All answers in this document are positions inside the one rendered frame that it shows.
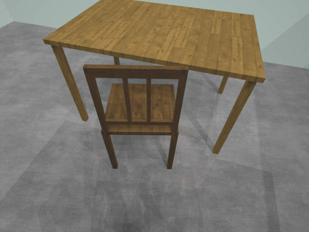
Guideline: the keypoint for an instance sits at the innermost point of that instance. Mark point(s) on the table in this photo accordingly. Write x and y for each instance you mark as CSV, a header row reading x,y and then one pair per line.
x,y
207,41

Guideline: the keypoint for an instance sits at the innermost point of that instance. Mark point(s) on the chair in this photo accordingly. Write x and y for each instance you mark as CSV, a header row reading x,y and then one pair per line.
x,y
138,109

